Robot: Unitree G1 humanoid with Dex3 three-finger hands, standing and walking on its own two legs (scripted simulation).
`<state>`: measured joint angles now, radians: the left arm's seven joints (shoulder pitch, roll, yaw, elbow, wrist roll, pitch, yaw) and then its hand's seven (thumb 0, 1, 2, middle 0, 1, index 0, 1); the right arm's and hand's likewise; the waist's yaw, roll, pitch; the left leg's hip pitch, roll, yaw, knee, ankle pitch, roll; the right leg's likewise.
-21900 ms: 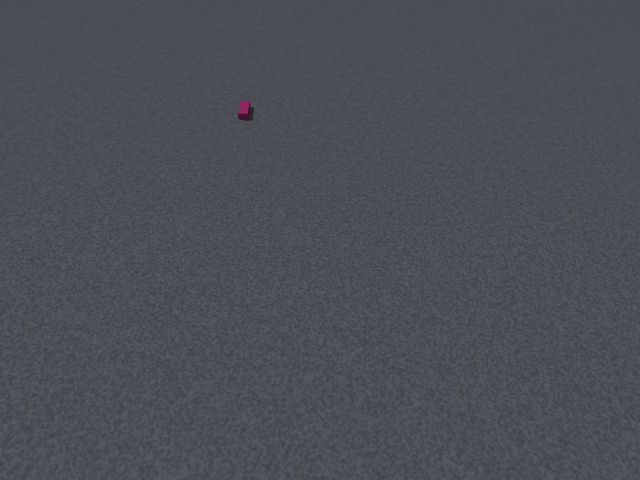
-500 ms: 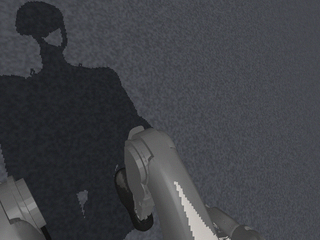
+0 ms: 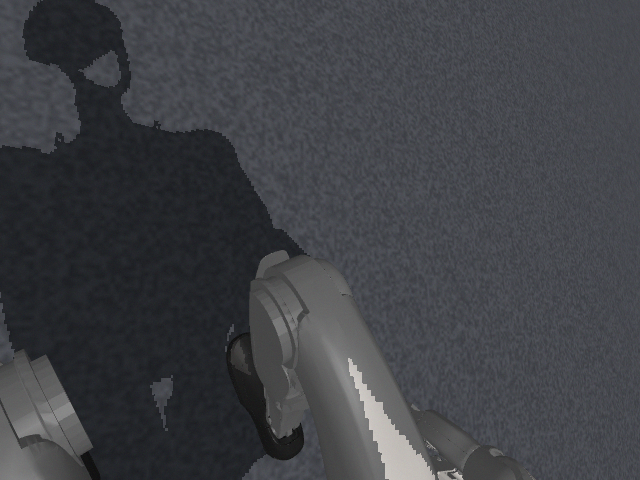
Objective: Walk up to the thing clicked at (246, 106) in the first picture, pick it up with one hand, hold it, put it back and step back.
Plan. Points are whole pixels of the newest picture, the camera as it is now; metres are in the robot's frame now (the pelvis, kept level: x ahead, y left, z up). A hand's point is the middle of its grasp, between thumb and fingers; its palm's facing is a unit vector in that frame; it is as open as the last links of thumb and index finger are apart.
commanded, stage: close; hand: left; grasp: from above
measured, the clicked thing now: out of the picture +0.43 +0.35 -0.28
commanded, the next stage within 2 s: settle in 0.82 s
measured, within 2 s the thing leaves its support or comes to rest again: leaves its support in 1.24 s
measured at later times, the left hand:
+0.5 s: hand out of the picture +0.42 +0.35 -0.25, palm faces -0.44 -0.16 -0.89, open 8.5 cm
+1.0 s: hand out of the picture +0.42 +0.35 -0.24, palm faces -0.43 -0.16 -0.89, open 8.2 cm
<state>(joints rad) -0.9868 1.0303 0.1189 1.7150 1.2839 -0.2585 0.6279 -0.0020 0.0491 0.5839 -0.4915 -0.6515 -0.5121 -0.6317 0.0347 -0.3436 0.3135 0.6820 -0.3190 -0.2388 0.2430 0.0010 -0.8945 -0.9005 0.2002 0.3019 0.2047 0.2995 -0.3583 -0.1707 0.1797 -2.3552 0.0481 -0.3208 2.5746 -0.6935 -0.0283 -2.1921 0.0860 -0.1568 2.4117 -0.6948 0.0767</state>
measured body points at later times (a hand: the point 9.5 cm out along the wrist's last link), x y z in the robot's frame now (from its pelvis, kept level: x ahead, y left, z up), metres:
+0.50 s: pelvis +0.00 +0.00 +0.00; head +0.26 +0.14 +0.34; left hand +0.43 +0.35 -0.20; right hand +0.08 -0.25 -0.06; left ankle +0.07 +0.14 -0.26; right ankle +0.11 -0.13 -0.26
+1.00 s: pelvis +0.00 +0.00 +0.00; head +0.26 +0.14 +0.34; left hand +0.44 +0.35 -0.19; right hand +0.08 -0.26 -0.06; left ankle +0.07 +0.14 -0.26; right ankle +0.11 -0.13 -0.26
